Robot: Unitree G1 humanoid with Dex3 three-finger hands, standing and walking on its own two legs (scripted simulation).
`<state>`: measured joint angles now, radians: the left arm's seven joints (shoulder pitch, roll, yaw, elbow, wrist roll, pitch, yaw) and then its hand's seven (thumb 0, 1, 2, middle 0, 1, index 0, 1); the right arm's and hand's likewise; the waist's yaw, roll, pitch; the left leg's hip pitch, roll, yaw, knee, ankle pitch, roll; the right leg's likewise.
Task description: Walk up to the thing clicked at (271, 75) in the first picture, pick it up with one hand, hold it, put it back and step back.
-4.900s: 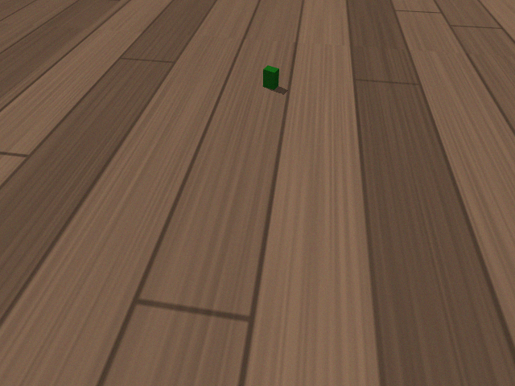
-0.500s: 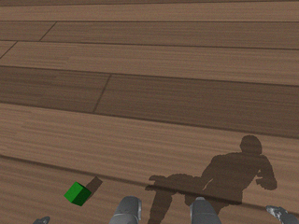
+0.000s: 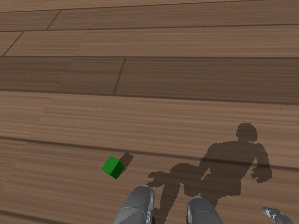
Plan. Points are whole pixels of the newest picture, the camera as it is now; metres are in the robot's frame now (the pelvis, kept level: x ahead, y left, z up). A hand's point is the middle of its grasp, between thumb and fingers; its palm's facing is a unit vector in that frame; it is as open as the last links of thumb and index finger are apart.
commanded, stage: walk up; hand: left
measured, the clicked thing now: (113, 167) +0.44 +0.34 -0.66
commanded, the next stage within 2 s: none
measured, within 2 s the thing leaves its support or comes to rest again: neither
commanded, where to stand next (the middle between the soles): +0.10 +0.07 m, yaw -6 degrees
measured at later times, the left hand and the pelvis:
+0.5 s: hand out of the picture +0.03 +0.41 -0.14, palm faces -0.12 -0.93 -0.36, open 7.4 cm; pelvis -0.04 +0.13 +0.02, yaw -6 degrees
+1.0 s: hand (58, 205) +0.18 +0.32 -0.12, palm faces -0.15 -0.92 -0.37, open 7.4 cm; pelvis +0.01 +0.09 +0.01, yaw -9 degrees
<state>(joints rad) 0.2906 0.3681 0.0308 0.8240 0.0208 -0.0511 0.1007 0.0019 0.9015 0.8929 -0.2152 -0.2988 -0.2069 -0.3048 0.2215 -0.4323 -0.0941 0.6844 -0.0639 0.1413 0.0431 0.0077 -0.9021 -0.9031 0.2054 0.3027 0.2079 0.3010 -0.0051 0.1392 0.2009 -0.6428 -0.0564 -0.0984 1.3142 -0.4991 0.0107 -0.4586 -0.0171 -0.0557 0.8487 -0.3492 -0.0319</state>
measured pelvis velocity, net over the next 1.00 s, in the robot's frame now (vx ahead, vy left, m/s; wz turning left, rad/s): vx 0.01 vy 0.09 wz -0.15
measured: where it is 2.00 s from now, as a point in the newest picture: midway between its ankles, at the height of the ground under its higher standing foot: outside the picture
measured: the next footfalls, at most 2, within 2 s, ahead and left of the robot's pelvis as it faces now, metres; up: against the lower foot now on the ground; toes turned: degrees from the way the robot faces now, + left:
left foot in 0.18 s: -0.02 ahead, +0.25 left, +0.00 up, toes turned -2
right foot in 0.68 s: +0.04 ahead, -0.05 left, +0.00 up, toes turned -8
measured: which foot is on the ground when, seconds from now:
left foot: up 0.00-0.16, down 0.18-0.70, up 0.72-0.94, down 0.96-1.00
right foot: down 0.00-0.18, up 0.20-0.66, down 0.68-1.00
